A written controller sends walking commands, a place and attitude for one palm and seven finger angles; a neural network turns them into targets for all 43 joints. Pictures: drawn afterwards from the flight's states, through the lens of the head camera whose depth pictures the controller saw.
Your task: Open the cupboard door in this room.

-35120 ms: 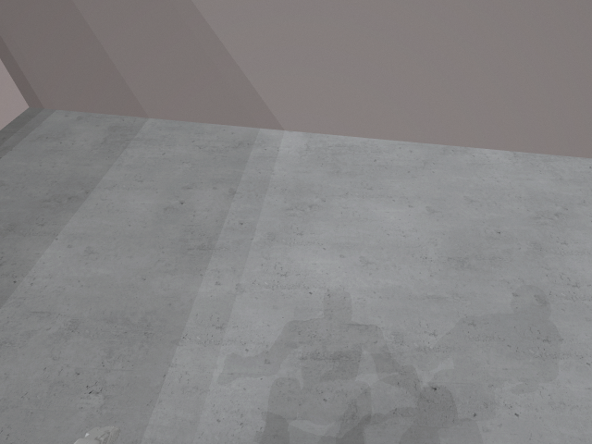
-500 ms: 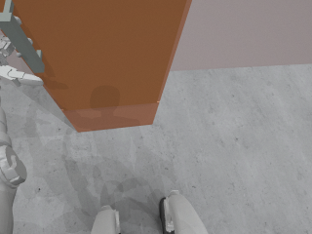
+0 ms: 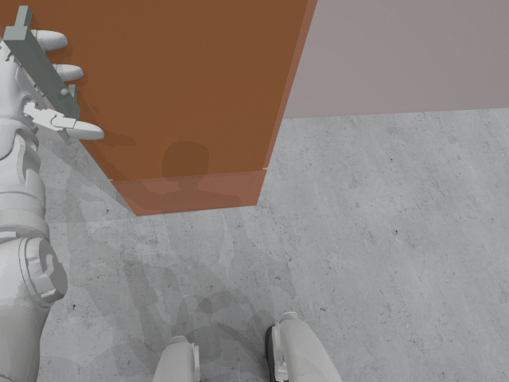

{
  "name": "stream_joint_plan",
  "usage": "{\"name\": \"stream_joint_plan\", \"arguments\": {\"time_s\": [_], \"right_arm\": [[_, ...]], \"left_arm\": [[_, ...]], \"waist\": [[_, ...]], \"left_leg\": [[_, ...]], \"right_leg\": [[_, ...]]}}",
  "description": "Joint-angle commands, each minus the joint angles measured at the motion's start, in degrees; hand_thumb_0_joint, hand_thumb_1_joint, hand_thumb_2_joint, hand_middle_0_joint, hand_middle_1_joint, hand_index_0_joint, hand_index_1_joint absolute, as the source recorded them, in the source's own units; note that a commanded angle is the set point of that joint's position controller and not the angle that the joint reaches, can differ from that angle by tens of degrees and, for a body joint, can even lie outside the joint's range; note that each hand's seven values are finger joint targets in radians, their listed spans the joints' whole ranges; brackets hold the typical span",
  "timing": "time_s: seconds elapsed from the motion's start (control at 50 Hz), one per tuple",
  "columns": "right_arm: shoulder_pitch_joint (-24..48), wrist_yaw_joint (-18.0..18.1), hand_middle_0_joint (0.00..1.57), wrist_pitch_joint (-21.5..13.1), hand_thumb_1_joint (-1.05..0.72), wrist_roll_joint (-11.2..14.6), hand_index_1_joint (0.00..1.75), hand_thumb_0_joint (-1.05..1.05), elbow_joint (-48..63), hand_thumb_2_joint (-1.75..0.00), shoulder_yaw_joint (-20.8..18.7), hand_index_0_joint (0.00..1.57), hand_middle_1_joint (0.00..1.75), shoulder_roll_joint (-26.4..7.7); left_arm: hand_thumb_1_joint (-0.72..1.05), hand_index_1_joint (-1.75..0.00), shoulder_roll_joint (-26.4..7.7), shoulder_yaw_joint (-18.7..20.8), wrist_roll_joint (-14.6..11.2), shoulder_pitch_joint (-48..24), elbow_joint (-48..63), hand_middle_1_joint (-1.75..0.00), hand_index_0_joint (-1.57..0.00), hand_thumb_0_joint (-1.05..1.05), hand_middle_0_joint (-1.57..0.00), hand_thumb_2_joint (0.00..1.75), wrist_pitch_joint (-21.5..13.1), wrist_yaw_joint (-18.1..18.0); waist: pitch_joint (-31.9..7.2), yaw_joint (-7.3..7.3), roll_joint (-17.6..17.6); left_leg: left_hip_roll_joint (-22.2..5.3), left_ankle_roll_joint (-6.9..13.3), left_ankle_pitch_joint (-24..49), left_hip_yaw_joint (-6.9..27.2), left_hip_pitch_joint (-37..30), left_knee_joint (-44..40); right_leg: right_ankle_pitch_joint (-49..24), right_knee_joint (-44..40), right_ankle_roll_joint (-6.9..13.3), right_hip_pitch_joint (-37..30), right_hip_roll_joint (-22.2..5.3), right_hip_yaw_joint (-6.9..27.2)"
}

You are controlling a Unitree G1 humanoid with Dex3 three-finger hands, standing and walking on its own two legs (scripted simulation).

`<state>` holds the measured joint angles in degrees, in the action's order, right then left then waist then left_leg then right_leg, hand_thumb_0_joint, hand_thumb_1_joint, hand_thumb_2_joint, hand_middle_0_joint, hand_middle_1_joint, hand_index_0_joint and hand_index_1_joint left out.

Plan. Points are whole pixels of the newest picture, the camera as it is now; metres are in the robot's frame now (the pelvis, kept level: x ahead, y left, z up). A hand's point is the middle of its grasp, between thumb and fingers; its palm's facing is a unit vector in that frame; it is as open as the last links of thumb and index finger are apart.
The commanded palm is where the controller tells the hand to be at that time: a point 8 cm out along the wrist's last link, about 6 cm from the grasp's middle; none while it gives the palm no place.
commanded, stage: slide the fingers in behind the handle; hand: left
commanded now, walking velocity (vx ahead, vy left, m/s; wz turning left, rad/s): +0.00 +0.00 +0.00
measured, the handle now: (50, 69) +0.57 +0.25 +0.07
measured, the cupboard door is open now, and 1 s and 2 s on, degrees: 0 1 23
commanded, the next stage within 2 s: close the thumb around the handle in 0.42 s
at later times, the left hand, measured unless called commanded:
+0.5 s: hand (64, 93) +0.52 +0.22 +0.08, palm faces +0.03 -1.00 -0.02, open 14.0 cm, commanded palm +0.50 +0.26 +0.07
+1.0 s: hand (65, 94) +0.52 +0.22 +0.08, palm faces +0.04 -1.00 -0.02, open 8.1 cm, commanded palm +0.49 +0.26 +0.07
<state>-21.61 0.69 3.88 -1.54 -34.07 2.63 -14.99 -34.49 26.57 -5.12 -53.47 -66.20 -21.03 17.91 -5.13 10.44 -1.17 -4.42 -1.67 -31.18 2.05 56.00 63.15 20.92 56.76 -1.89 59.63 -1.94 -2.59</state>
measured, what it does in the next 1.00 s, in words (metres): stands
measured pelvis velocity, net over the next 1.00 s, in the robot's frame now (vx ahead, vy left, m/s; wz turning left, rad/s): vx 0.00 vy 0.01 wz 0.00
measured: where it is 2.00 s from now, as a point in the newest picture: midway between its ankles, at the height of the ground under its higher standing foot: outside the picture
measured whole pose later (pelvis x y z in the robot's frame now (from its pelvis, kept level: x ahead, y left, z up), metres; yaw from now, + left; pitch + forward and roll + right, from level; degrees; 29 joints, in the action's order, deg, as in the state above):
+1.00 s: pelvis +0.00 +0.01 +0.00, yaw +0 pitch +23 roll -3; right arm -22.4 0.3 3.7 -1.9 -35.0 2.4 -14.7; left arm -32.8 26.0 -5.7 -51.6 -65.0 -21.7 16.9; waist -5.4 10.2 -1.3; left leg -4.2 -1.3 -31.4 1.7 54.8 62.7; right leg 20.9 56.0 -2.3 58.3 -2.0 -2.2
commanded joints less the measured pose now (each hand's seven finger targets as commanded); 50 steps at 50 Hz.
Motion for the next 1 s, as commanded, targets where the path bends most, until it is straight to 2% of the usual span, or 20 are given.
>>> {"name": "stream_joint_plan", "arguments": {"time_s": [0.0, 0.02, 0.1, 0.2, 0.24, 0.3, 0.44, 0.48, 0.5, 0.54, 0.58, 0.66, 0.68, 0.74, 0.78, 0.82, 0.84, 0.9, 0.94, 0.98], "right_arm": [[-11.22, 0.24, 0.20, -0.76, -0.90, -0.22, 0.30, 0.00, 1.95, -0.90, -4.07, 0.20, 0.30, -10.28], [-11.35, 0.29, 0.20, -0.75, -0.90, -0.29, 0.30, 0.00, 1.55, -0.90, -4.02, 0.20, 0.30, -10.43], [-11.55, 0.32, 0.20, -0.81, -0.90, -0.34, 0.30, 0.00, 1.26, -0.90, -4.13, 0.20, 0.30, -10.58], [-11.27, 0.28, 0.20, -0.71, -0.90, -0.18, 0.30, 0.00, 1.34, -0.90, -4.01, 0.20, 0.30, -10.47], [-11.17, 0.21, 0.20, -0.85, -0.90, -0.16, 0.30, 0.00, 1.40, -0.90, -3.95, 0.20, 0.30, -10.31], [-11.60, 0.28, 0.20, -0.81, -0.90, -0.41, 0.30, 0.00, 1.12, -0.90, -4.11, 0.20, 0.30, -10.66], [-11.28, 0.25, 0.20, -0.54, -0.90, -0.27, 0.30, 0.00, 1.66, -0.90, -3.97, 0.20, 0.30, -10.70], [-11.20, 0.24, 0.20, -0.49, -0.90, -0.28, 0.30, 0.00, 1.90, -0.90, -4.01, 0.20, 0.30, -10.63], [-10.98, 0.22, 0.20, -0.50, -0.90, -0.23, 0.30, 0.00, 1.78, -0.90, -3.89, 0.20, 0.30, -10.55], [-10.97, 0.33, 0.20, -0.53, -0.90, -0.18, 0.30, 0.00, 1.96, -0.90, -3.74, 0.20, 0.30, -10.70], [-10.91, 0.39, 0.20, -0.57, -0.90, -0.22, 0.30, 0.00, 2.24, -0.90, -3.73, 0.20, 0.30, -10.66], [-11.14, 0.42, 0.20, -0.62, -0.90, -0.28, 0.30, 0.00, 2.47, -0.90, -3.81, 0.20, 0.30, -10.81], [-11.02, 0.44, 0.20, -0.57, -0.90, -0.23, 0.30, 0.00, 2.47, -0.90, -3.82, 0.20, 0.30, -10.81], [-10.95, 0.12, 0.20, -0.46, -0.90, -0.23, 0.30, 0.00, 2.68, -0.90, -4.02, 0.20, 0.30, -10.48], [-10.92, 0.01, 0.20, -0.44, -0.90, -0.29, 0.30, 0.00, 2.42, -0.90, -4.05, 0.20, 0.30, -10.54], [-10.96, -0.05, 0.20, -0.53, -0.90, -0.28, 0.30, 0.00, 2.22, -0.90, -4.20, 0.20, 0.30, -10.47], [-11.02, 0.06, 0.20, -0.51, -0.90, -0.36, 0.30, 0.00, 2.12, -0.90, -4.12, 0.20, 0.30, -10.71], [-11.00, 0.05, 0.20, -0.60, -0.90, -0.42, 0.30, 0.00, 1.65, -0.90, -4.16, 0.20, 0.30, -10.32], [-11.16, 0.13, 0.20, -0.58, -0.90, -0.39, 0.30, 0.00, 1.51, -0.90, -4.16, 0.20, 0.30, -10.69], [-11.19, 0.25, 0.20, -0.76, -0.90, -0.42, 0.30, 0.00, 1.53, -0.90, -4.28, 0.20, 0.30, -10.48]], "left_arm": [[-0.50, -1.20, -9.37, -2.93, -0.36, -24.55, 13.09, -1.20, -0.30, 0.00, -0.30, 0.30, -3.98, 1.17], [-0.50, -1.20, -10.39, -2.01, -0.55, -24.98, 12.68, -1.20, -0.30, 0.00, -0.30, 0.30, -3.86, 1.13], [-0.50, -1.20, -12.30, -0.91, -0.30, -25.36, 13.62, -1.20, -0.30, 0.00, -0.30, 0.30, -4.23, 1.15], [-0.50, -1.20, -11.78, -1.16, -0.45, -23.73, 12.48, -1.20, -0.30, 0.00, -0.30, 0.30, -4.13, 1.21], [-0.50, -1.20, -9.43, -3.02, -0.56, -24.72, 12.36, -1.20, -0.30, 0.00, -0.30, 0.30, -3.92, 1.12], [-0.50, -1.20, -11.85, -1.07, -0.28, -25.10, 12.72, -1.20, -0.30, 0.00, -0.30, 0.30, -4.43, 0.72], [-0.50, -1.20, -13.07, -0.03, -0.58, -23.92, 12.85, -1.20, -0.30, 0.00, -0.30, 0.30, -4.41, 1.01], [-0.50, -1.20, -13.74, 1.01, -0.72, -22.58, 12.63, -1.20, -0.30, 0.00, -0.30, 0.30, -4.55, 1.08], [-0.50, -1.20, -12.90, 0.28, -0.86, -23.05, 11.92, -1.20, -0.30, 0.00, -0.30, 0.30, -4.32, 1.09], [-0.39, -1.21, -13.74, 0.74, -0.85, -23.06, 11.01, -1.21, -0.31, 0.00, -0.31, 0.35, -3.96, 1.17], [-0.28, -1.22, -14.56, 1.14, -0.66, -23.91, 12.30, -1.22, -0.32, 0.00, -0.32, 0.40, -4.33, 1.24], [-0.05, -1.25, -14.40, 1.65, -1.15, -23.03, 11.56, -1.25, -0.33, 0.00, -0.33, 0.49, -4.20, 1.29], [0.00, -1.25, -15.40, 2.26, -1.09, -23.36, 12.79, -1.25, -0.34, 0.00, -0.34, 0.52, -4.32, 1.28], [0.17, -1.27, -12.78, 0.64, -1.00, -21.46, 14.10, -1.27, -0.35, 0.00, -0.35, 0.59, -4.37, 1.19], [0.28, -1.28, -12.08, 0.02, -1.21, -22.76, 15.20, -1.28, -0.36, 0.00, -0.36, 0.64, -4.50, 0.87], [0.40, -1.30, -10.68, -0.76, -1.28, -22.53, 14.51, -1.30, -0.36, 0.00, -0.36, 0.68, -4.41, 0.51], [0.45, -1.30, -12.75, 0.58, -0.99, -22.60, 14.73, -1.30, -0.37, 0.00, -0.37, 0.71, -4.57, 0.26], [0.62, -1.32, -9.67, -2.00, -0.72, -23.78, 14.78, -1.32, -0.38, 0.00, -0.38, 0.78, -4.87, 0.19], [0.73, -1.33, -11.26, -0.71, -0.84, -22.96, 13.57, -1.33, -0.39, 0.00, -0.39, 0.83, -4.73, 0.04], [0.84, -1.34, -10.81, -1.25, -0.62, -23.78, 15.21, -1.34, -0.40, 0.00, -0.40, 0.88, -5.36, 0.34]], "waist": [[-31.33, 1.64, -10.61], [-30.20, 1.66, -8.58], [-31.66, 1.22, -10.00], [-29.58, 1.02, -9.52], [-27.76, 1.69, -9.55], [-29.59, 1.17, -10.36], [-28.92, 0.82, -8.39], [-30.55, 0.09, -10.40], [-28.82, 0.84, -9.23], [-27.07, 0.85, -7.12], [-29.43, 0.53, -9.61], [-28.92, 0.53, -7.95], [-30.29, 0.32, -9.87], [-30.89, -0.26, -11.10], [-30.63, 0.07, -11.65], [-29.66, 0.65, -9.54], [-29.73, 0.14, -9.30], [-29.14, 0.90, -11.28], [-28.33, 1.06, -7.65], [-31.01, 0.74, -10.99]], "left_leg": [[3.10, 2.16, 27.37, -0.56, -17.78, -7.23], [2.94, 2.28, 26.92, -0.46, -16.44, -7.20], [3.09, 2.32, 27.44, -0.54, -16.96, -7.09], [3.10, 2.30, 27.00, -0.63, -16.25, -7.61], [3.16, 2.30, 26.13, -0.52, -16.02, -7.96], [2.98, 2.10, 27.80, -0.14, -17.83, -7.76], [3.05, 2.25, 27.00, -0.33, -15.90, -8.14], [3.08, 1.98, 29.19, -0.44, -17.10, -7.68], [3.02, 2.14, 27.79, -0.55, -16.05, -7.59], [3.09, 2.42, 25.58, -0.70, -13.65, -7.97], [3.14, 2.18, 27.23, -0.58, -14.99, -7.72], [3.03, 2.28, 27.54, -0.30, -15.20, -7.48], [2.99, 2.10, 28.48, -0.54, -15.87, -7.43], [2.75, 1.51, 31.53, 0.00, -18.82, -7.66], [2.55, 1.35, 32.17, 0.24, -20.04, -7.63], [2.68, 1.70, 29.97, -0.10, -18.82, -7.67], [2.74, 1.66, 29.27, 0.05, -17.98, -7.98], [2.69, 1.48, 30.69, 0.17, -19.83, -7.91], [2.79, 1.94, 28.37, -0.08, -17.53, -7.96], [2.90, 1.75, 30.42, -0.07, -19.30, -7.81]], "right_leg": [[-17.85, -3.75, 2.71, -18.28, 3.74, -0.16], [-18.04, -3.80, 2.69, -18.92, 3.72, -0.22], [-18.94, -3.71, 2.83, -19.79, 3.73, 0.06], [-18.64, -3.90, 2.92, -19.67, 3.79, -0.17], [-17.60, -4.24, 2.79, -18.67, 3.78, -0.31], [-17.60, -3.91, 2.93, -18.08, 3.72, -0.48], [-18.43, -3.93, 2.89, -20.27, 3.82, -0.37], [-19.39, -3.47, 3.02, -19.95, 3.75, -0.34], [-18.68, -3.66, 2.82, -19.36, 3.80, -0.39], [-18.18, -3.99, 2.76, -20.68, 3.83, -0.14], [-19.00, -3.29, 2.90, -20.47, 3.65, -0.14], [-18.48, -3.31, 2.95, -19.73, 3.88, -0.36], [-19.43, -3.16, 2.83, -20.17, 3.74, -0.15], [-19.28, -3.07, 2.95, -18.72, 3.87, -0.87], [-18.66, -3.11, 2.91, -17.39, 3.93, -1.06], [-18.29, -3.72, 2.74, -17.86, 4.04, -0.90], [-18.19, -3.52, 2.87, -18.97, 3.97, -0.83], [-18.09, -3.67, 2.90, -17.02, 3.96, -1.05], [-18.03, -4.08, 2.71, -18.61, 3.99, -0.74], [-19.26, -3.56, 2.86, -18.79, 3.86, -0.58]]}}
